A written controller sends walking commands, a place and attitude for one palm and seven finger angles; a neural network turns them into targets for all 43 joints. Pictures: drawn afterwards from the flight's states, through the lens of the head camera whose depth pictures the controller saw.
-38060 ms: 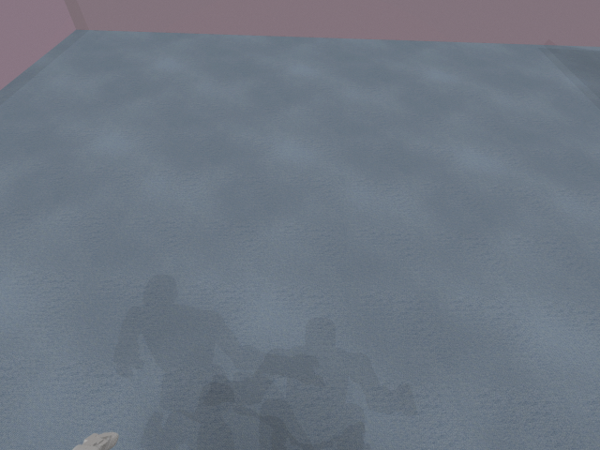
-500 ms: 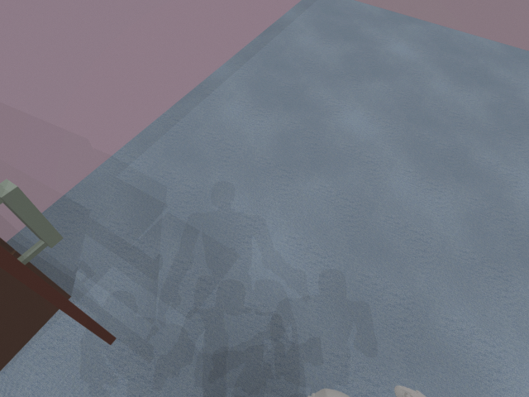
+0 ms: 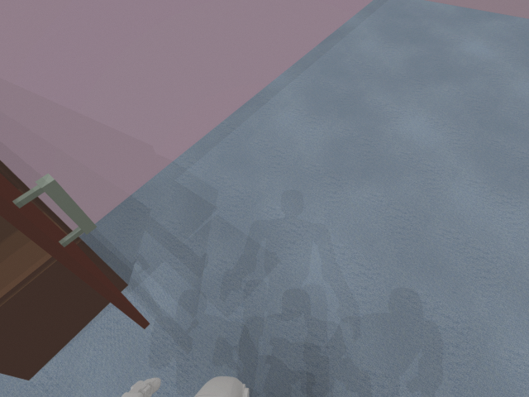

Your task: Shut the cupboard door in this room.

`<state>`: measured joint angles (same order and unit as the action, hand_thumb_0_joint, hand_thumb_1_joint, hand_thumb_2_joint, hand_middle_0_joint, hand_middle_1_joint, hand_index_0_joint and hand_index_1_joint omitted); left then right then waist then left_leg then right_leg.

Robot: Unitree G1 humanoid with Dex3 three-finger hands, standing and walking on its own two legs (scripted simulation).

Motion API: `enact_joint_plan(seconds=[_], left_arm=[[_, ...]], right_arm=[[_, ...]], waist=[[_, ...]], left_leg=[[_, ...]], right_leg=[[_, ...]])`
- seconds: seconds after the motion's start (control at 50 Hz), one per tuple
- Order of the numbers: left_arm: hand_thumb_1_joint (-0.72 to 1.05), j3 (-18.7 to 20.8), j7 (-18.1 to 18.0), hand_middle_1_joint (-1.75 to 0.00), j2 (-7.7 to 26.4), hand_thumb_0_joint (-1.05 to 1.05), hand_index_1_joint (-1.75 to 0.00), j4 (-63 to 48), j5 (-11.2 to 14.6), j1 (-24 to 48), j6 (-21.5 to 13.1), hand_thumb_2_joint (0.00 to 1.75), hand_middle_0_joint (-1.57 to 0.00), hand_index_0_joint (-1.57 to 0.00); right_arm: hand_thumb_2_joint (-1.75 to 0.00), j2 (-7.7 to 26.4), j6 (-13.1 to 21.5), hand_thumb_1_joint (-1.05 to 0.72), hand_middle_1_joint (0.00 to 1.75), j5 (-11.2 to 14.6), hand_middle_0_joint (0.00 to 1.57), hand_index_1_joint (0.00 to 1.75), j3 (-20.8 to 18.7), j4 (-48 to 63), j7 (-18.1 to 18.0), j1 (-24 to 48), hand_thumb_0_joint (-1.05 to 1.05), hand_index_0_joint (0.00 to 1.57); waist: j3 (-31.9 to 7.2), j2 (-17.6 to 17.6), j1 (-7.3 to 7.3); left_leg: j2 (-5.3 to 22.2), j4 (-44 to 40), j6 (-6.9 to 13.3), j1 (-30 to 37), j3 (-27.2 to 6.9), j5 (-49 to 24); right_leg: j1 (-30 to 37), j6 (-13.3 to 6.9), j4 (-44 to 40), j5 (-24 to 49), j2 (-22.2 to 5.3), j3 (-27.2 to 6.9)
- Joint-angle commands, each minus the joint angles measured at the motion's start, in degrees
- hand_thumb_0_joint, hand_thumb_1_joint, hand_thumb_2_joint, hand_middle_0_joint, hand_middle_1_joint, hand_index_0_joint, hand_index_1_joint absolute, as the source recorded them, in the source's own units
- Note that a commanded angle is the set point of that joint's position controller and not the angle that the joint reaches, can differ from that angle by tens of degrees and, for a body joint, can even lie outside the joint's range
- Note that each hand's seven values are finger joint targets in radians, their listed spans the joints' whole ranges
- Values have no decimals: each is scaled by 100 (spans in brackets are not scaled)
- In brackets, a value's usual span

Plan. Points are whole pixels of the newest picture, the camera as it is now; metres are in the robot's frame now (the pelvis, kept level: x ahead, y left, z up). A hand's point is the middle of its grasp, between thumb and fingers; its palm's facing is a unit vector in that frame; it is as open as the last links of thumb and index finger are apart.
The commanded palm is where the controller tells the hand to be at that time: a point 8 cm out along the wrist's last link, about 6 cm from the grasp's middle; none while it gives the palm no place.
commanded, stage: turn or walk to find it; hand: left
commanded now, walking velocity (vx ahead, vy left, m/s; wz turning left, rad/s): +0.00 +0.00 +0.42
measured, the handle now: (57, 214) +0.38 +0.36 +0.06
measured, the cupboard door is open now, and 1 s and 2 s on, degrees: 88 88 88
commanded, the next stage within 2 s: stand and wait in 1.76 s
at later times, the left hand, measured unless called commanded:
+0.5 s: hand out of the picture -0.04 +0.27 -0.18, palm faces +0.29 -0.93 -0.23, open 7.4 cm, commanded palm none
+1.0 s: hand out of the picture +0.01 +0.21 -0.14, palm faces +0.41 -0.86 -0.29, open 7.4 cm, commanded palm none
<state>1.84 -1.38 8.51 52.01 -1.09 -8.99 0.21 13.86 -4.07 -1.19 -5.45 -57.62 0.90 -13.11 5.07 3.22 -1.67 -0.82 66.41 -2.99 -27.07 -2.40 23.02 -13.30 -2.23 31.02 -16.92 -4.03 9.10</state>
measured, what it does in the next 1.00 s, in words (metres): steps on the spot, turning left: left foot, then right foot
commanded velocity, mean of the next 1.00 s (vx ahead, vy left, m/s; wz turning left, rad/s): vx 0.00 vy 0.00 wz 0.42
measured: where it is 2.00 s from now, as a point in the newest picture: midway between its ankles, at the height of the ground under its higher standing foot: outside the picture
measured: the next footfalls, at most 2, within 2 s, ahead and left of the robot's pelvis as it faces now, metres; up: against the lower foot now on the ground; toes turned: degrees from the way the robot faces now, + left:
left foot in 0.30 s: +0.00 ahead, +0.14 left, +0.00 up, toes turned +13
right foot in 0.84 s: +0.05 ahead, -0.07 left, +0.00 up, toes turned +17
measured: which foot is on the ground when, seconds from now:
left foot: up 0.00-0.28, down 0.30-0.84, up 0.86-1.00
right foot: down 0.00-0.32, up 0.34-0.82, down 0.84-1.00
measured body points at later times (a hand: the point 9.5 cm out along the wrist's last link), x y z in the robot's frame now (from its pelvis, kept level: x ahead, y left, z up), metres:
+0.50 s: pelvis -0.02 +0.05 +0.00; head +0.01 +0.09 +0.45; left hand -0.05 +0.32 -0.16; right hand +0.15 -0.16 -0.12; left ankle -0.04 +0.13 -0.74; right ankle -0.01 -0.11 -0.66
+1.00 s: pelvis -0.01 -0.01 +0.00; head +0.04 -0.03 +0.45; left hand -0.02 +0.25 -0.12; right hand +0.11 -0.23 -0.17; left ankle -0.10 +0.12 -0.65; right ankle +0.01 -0.09 -0.74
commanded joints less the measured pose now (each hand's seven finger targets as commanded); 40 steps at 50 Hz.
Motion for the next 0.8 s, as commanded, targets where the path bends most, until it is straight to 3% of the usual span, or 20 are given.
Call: enact_joint_plan(seconds=[0.0, 0.06, 0.16, 0.2, 0.24, 0.26, 0.28, 0.3, 0.32, 0.34, 0.38, 0.4, 0.44, 0.56, 0.62, 0.66, 0.72, 0.74, 0.76, 0.78], left_arm=[[90, 307, -45, -30, 1161, 0, -30, -237, -10, -401, -133, 90, -20, -20], [90, 345, -39, -30, 1276, 0, -30, -104, -32, -651, -122, 90, -20, -20], [90, 416, -30, -30, 1466, 0, -30, 63, -61, -883, -82, 90, -20, -20], [90, 419, -20, -30, 1508, 0, -30, 111, -59, -854, -58, 90, -20, -20], [90, 425, -12, -30, 1506, 0, -30, 129, -30, -719, -27, 90, -20, -20], [90, 421, 0, -30, 1438, 0, -30, 108, 14, -647, 7, 90, -20, -20], [90, 388, 25, -30, 1157, 0, -30, -22, 53, -751, 51, 90, -20, -20], [90, 238, 48, -30, 854, 0, -30, -212, 43, -543, 81, 90, -20, -20], [90, 212, -11, -30, 925, 0, -30, -199, 1, -142, 166, 90, -20, -20], [90, 248, 5, -30, 949, 0, -30, -150, 16, 24, 174, 90, -20, -20], [90, 278, 83, -30, 982, 0, -30, 32, 21, -109, 156, 90, -20, -20], [90, 285, 99, -30, 970, 0, -30, 93, 21, -239, 156, 90, -20, -20], [90, 278, 98, -30, 986, 0, -30, 147, 23, -300, 159, 90, -20, -20], [90, 262, 65, -30, 944, 0, -30, -46, 30, -4, 170, 90, -20, -20], [90, 237, 61, -30, 910, 0, -30, -185, 44, 271, 153, 90, -20, -20], [90, 226, 58, -30, 842, 0, -30, -224, 54, 296, 138, 90, -20, -20], [90, 214, 43, -30, 838, 0, -30, -242, 87, 177, 85, 90, -20, -20], [90, 222, 35, -30, 831, 0, -30, -215, 98, 17, 64, 90, -20, -20], [90, 229, 18, -30, 870, 0, -30, -165, 105, -224, 36, 90, -20, -20], [90, 246, -3, -30, 982, 0, -30, -117, 85, -435, -22, 90, -20, -20]], right_arm=[[-90, 250, 90, -90, 30, 0, 20, 30, 6, 388, 9, 127, 0, 20], [-90, 193, 108, -90, 30, 24, 20, 30, 58, 431, 0, 365, 0, 20], [-90, 117, 200, -90, 30, 81, 20, 30, 160, 528, -15, 661, 0, 20], [-90, 135, 226, -90, 30, 86, 20, 30, 172, 523, -26, 580, 0, 20], [-90, 195, 268, -90, 30, 73, 20, 30, 159, 492, -29, 322, 0, 20], [-90, 363, 318, -90, 30, 66, 20, 30, 119, 445, -18, 101, 0, 20], [-90, 897, 374, -90, 30, 19, 20, 30, 5, 481, -36, -58, 0, 20], [-90, 1319, 336, -90, 30, 22, 20, 30, -88, 465, -70, -260, 0, 20], [-90, 1252, 337, -90, 30, 15, 20, 30, -83, 355, -156, -360, 0, 20], [-90, 1131, 327, -90, 30, 0, 20, 30, -62, 373, -208, -166, 0, 20], [-90, 892, 367, -90, 30, 0, 20, 30, 38, 492, -225, 269, 0, 20], [-90, 849, 392, -90, 30, 14, 20, 30, 56, 529, -222, 339, 0, 20], [-90, 811, 414, -90, 30, 33, 20, 30, 62, 538, -214, 310, 0, 20], [-90, 795, 393, -90, 30, 18, 20, 30, 2, 512, -192, 54, 0, 20], [-90, 805, 368, -90, 30, -5, 20, 30, -34, 483, -186, -87, 0, 20], [-90, 810, 354, -90, 30, -21, 20, 30, -50, 500, -188, -65, 0, 20], [-90, 798, 335, -90, 30, -22, 20, 30, -72, 501, -180, -37, 0, 20], [-90, 791, 331, -90, 30, -22, 20, 30, -70, 522, -178, 5, 0, 20], [-90, 761, 330, -90, 30, 5, 20, 30, -68, 527, -172, 82, 0, 20], [-90, 637, 339, -90, 30, 41, 20, 30, -54, 543, -156, 95, 0, 20]], waist=[[-376, -1263, 261], [-457, -1232, 357], [-686, -1501, 505], [-716, -1476, 426], [-753, -1327, 229], [-851, -906, 62], [-985, 486, -8], [-862, 1469, -132], [-826, 1393, -260], [-632, 1215, -175], [-478, 530, 79], [-521, 476, 147], [-581, 381, 162], [-521, 490, 48], [-541, 533, -48], [-645, 578, -38], [-804, 609, 18], [-874, 553, 107], [-974, 477, 238], [-1079, 140, 347]], left_leg=[[259, -157, -117, -327, 73, -43], [276, -855, -138, -184, 233, 205], [251, -2072, -51, 283, 544, 436], [193, -2567, 2, 613, 690, 221], [208, -3542, 69, 1333, 794, -461], [360, -4288, 153, 2006, 639, -1164], [1456, -4670, 610, 2754, -838, -2202], [2494, -4834, 1308, 2801, -1845, -3823], [2423, -4819, 1441, 2448, -1772, -3912], [2180, -4773, 1452, 2307, -1614, -3756], [1685, -4722, 1262, 2169, -1047, -3692], [1514, -4723, 1156, 2211, -825, -3706], [1418, -4787, 1129, 2204, -740, -3620], [1421, -4815, 1254, 2218, -1129, -3300], [1405, -4733, 1302, 2181, -1429, -3268], [1358, -4640, 1307, 2121, -1545, -3278], [1231, -4369, 1255, 1879, -1740, -3724], [1140, -4252, 1191, 1767, -1741, -3742], [1035, -4076, 1068, 1542, -1706, -3476], [797, -3740, 808, 1177, -1551, -2925]], right_leg=[[550, -382, -1295, 1838, -1467, -898], [823, -463, -1180, 2303, -1570, -775], [1067, -566, -847, 2936, -1713, -624], [920, -491, -717, 2865, -1723, -538], [512, -217, -346, 2369, -1658, -311], [59, 48, 157, 1875, -1508, -76], [-1039, 453, 1218, 310, -850, 258], [-1870, 670, 2193, -2081, -376, 102], [-1783, 650, 2719, -2031, -419, -509], [-1927, 653, 3058, -1741, -367, -648], [-1858, 677, 3255, -1013, -317, -718], [-1796, 702, 3304, -792, -284, -685], [-1707, 747, 3254, -620, -267, -712], [-1693, 823, 2671, -683, -177, -762], [-1533, 777, 2202, -880, -73, -769], [-1314, 735, 1817, -913, 23, -750], [-665, 646, 880, -745, 225, -668], [-369, 620, 458, -468, 275, -642], [117, 600, -201, 33, 250, -627], [773, 550, -1022, 675, 50, -757]])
